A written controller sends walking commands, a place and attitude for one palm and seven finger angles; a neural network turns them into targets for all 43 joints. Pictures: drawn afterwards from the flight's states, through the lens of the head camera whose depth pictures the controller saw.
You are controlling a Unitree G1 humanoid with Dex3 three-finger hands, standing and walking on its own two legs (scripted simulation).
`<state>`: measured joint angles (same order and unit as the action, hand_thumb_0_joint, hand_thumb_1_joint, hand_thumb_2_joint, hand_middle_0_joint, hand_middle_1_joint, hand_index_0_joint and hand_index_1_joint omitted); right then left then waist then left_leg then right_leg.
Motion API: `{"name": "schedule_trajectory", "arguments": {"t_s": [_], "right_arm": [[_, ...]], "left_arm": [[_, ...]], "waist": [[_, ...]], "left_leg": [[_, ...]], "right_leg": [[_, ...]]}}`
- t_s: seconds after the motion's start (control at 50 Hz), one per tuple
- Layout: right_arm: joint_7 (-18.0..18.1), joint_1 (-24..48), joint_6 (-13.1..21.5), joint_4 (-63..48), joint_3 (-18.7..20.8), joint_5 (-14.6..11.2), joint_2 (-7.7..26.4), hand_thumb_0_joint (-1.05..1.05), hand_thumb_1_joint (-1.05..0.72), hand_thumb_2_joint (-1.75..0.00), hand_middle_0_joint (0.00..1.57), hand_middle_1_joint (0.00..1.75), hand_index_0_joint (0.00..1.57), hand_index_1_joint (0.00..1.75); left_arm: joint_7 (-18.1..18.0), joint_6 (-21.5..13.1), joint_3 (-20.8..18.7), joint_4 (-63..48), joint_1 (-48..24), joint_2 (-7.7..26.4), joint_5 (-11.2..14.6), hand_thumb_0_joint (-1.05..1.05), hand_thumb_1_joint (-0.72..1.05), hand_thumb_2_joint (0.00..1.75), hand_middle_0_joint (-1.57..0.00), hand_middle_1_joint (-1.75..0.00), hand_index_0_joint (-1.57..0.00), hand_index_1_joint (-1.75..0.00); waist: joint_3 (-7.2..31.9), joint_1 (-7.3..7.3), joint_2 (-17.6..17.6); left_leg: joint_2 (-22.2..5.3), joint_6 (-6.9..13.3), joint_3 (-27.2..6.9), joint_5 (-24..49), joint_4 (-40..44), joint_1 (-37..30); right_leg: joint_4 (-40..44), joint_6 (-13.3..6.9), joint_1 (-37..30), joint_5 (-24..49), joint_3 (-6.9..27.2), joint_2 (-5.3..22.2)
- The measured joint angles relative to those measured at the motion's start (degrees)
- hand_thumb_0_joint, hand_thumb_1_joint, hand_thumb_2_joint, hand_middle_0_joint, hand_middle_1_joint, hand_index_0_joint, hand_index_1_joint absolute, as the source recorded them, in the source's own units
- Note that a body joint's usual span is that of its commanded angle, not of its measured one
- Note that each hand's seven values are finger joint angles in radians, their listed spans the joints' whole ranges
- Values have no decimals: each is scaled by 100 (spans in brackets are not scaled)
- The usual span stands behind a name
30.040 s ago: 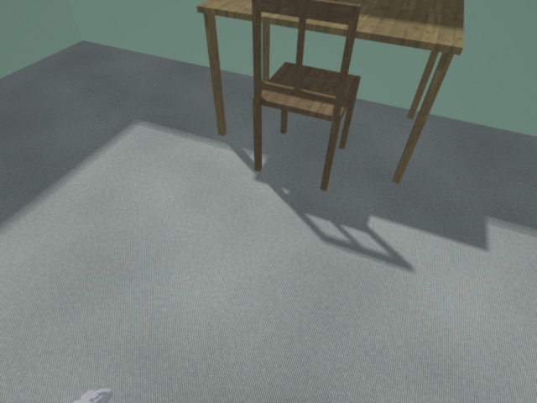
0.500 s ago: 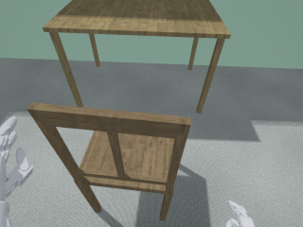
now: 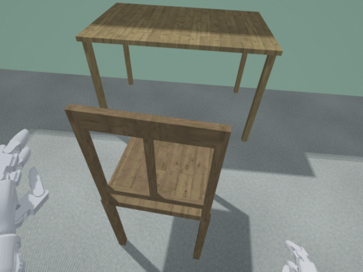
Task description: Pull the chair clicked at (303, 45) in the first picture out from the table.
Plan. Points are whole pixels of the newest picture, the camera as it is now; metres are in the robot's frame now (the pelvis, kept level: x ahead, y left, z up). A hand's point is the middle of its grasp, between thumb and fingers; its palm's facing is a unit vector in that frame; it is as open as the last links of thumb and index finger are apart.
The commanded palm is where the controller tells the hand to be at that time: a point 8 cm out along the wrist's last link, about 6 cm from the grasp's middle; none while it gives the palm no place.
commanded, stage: stop stepping back and stand still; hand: left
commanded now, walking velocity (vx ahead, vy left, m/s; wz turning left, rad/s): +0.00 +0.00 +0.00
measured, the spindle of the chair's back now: (151, 169) +0.43 +0.12 -0.07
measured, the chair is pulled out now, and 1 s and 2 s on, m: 0.67 0.67 0.67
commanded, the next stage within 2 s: let the arm hang, fingers relaxed in 0.40 s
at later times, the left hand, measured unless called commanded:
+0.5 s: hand (36, 205) +0.18 +0.25 +0.16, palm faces +0.41 -0.81 -0.41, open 7.4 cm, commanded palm none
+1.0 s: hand out of the picture -0.02 +0.18 -0.16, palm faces +0.02 -0.97 -0.24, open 7.1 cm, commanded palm none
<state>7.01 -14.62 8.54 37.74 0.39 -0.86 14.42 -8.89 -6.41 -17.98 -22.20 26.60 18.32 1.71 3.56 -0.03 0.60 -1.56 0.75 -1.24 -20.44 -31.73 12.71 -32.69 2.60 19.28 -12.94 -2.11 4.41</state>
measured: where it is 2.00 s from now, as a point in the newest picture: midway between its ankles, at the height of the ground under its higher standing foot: outside the picture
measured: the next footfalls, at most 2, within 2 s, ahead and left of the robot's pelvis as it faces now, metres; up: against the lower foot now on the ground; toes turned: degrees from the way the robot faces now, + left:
none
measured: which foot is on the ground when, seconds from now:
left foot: down 0.00-1.00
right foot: down 0.00-1.00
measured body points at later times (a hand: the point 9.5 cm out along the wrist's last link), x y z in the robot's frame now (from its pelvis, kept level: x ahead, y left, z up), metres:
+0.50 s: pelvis -0.02 +0.00 +0.01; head -0.02 +0.00 +0.46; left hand +0.15 +0.29 +0.18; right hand +0.11 -0.24 -0.08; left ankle -0.02 +0.14 -0.73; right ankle +0.05 -0.15 -0.73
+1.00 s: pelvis -0.02 -0.02 +0.00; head -0.01 -0.02 +0.45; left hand -0.02 +0.23 -0.14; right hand -0.04 -0.25 -0.15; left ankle -0.02 +0.14 -0.73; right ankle +0.05 -0.15 -0.73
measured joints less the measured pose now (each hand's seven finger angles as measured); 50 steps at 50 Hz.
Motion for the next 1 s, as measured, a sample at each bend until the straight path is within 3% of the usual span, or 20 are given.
{"name": "schedule_trajectory", "arguments": {"t_s": [0.04, 0.08, 0.12, 0.18, 0.24, 0.34, 0.42, 0.5, 0.54, 0.58, 0.64, 0.68, 0.78, 0.82, 0.88, 1.0], "right_arm": [[-39, 90, 22, -72, 10, -9, -100, 1, -91, -90, 21, 30, 21, 29], [-93, 98, 83, -222, 18, -10, -188, 1, -91, -90, 20, 30, 21, 29], [-128, 33, 146, -332, 41, -26, -246, 1, -91, -90, 20, 30, 21, 29], [-181, -16, 149, -265, 25, -77, -288, 1, -91, -90, 20, 30, 21, 29], [-199, -36, 63, -105, -29, -120, -320, 1, -91, -90, 20, 30, 21, 29], [-186, -97, -3, 45, -117, -120, -335, 1, -91, -90, 21, 30, 21, 30], [-148, -113, 23, 120, -147, -48, -316, 1, -91, -90, 21, 30, 21, 30], [-103, -79, 97, 98, -121, 2, -280, 1, -91, -90, 21, 30, 21, 30], [-371, 2, 117, 255, 27, 84, -124, 1, -91, -90, 21, 30, 21, 30], [-551, 217, -177, 522, 114, 134, 78, 1, -91, -90, 21, 30, 21, 30], [-662, 422, -556, 731, 144, 195, 183, 1, -91, -90, 20, 30, 21, 29], [-698, 404, -692, 782, 93, 218, 109, 1, -91, -90, 20, 30, 20, 29], [-723, 53, -835, 1079, -108, 216, -234, 0, -91, -90, 20, 30, 20, 29], [-705, -147, -869, 1251, -134, 207, -357, 0, -91, -90, 20, 30, 20, 29], [-679, -383, -945, 1500, -120, 207, -452, 0, -91, -90, 20, 30, 21, 29], [-625, -783, -991, 1792, -9, 200, -486, 0, -91, -90, 20, 30, 20, 29]], "left_arm": [[-30, -98, -118, -432, 109, 158, -53, 2, 89, 90, -21, -30, -21, -30], [-29, -228, -351, -845, 408, 400, -63, 2, 89, 90, -21, -30, -21, -30], [-16, -365, -578, -1055, 604, 670, -62, 2, 89, 89, -21, -30, -21, -30], [-8, -579, -823, -966, 650, 891, -2, 2, 89, 89, -21, -30, -21, -30], [-1, -625, -871, -530, 575, 798, 58, 1, 89, 90, -21, -30, -21, -30], [-3, -396, -633, 246, 383, 342, 47, 1, 89, 90, -21, -30, -21, -30], [1, -181, -302, 241, 320, 48, -21, 1, 89, 90, -21, -30, -21, -30], [-3, -195, -142, -262, 300, 85, -82, 2, 89, 90, -21, -30, -21, -30], [259, -325, 143, 338, -103, 298, -247, 1, 89, 90, -21, -30, -21, -30], [572, 30, 591, 1564, -626, 273, -296, 1, 89, 90, -21, -30, -20, -30], [796, 646, 1166, 3559, -1125, -67, -318, 0, 90, 90, -20, -30, -20, -30], [856, 905, 1461, 4624, -1246, -324, -328, 1, 90, 90, -20, -30, -20, -30], [918, 1067, 1959, 6331, -1036, -860, -282, 1, 91, 90, -20, -30, -20, -29], [773, 924, 1751, 6579, -995, -899, -151, -3, 97, 89, -21, -30, -21, -30], [789, 857, 1759, 6946, -951, -713, -212, -5, 100, 89, -21, -30, -21, -30], [811, 895, 1763, 7646, -684, -599, -229, -2, 96, 89, -21, -30, -20, -30]], "waist": [[-276, 51, 268], [-406, -9, 330], [-442, -67, 229], [-432, -43, 16], [-327, 16, -172], [-237, 92, -321], [-308, 145, -235], [-438, 145, -68], [-365, 100, -123], [-272, 56, -278], [-220, -86, -430], [-288, -155, -351], [-524, -149, 105], [-590, -63, 199], [-630, 31, 172], [-579, -12, -104]], "left_leg": [[62, -166, 149, 247, 111, -96], [55, -213, 217, 366, 203, -146], [34, -208, 184, 403, 212, -121], [22, -195, 153, 415, 201, -115], [16, -187, 178, 470, 298, -143], [2, -162, 197, 513, 360, -122], [-36, -158, 176, 512, 353, -108], [-60, -208, 145, 542, 397, -145], [-11, -231, 28, 503, 183, 106], [51, -238, -44, 420, -45, 299], [117, -213, -56, 319, -239, 414], [142, -224, -25, 297, -252, 357], [68, -292, 4, 331, -103, 105], [-9, -336, -60, 361, -64, 102], [-101, -368, -110, 402, -13, 111], [-143, -321, -100, 428, 76, 117]], "right_leg": [[89, -55, -34, 131, 162, 35], [192, -108, -72, 156, 221, 19], [362, -120, -140, 263, 195, -8], [565, 20, -236, 511, 183, -24], [676, 54, -262, 550, 202, -33], [716, 32, -223, 581, 221, -54], [743, 5, -229, 601, 198, -92], [778, -28, -272, 613, 166, -114], [538, -63, -74, 509, 57, -46], [315, -13, 84, 389, 3, 26], [40, 10, 232, 246, 11, 95], [-103, -4, 250, 164, 51, 119], [-113, -75, 95, 127, 73, 43], [12, -122, 31, 191, -3, -29], [197, -181, -32, 296, -69, -122], [381, -203, -63, 388, -71, -171]]}}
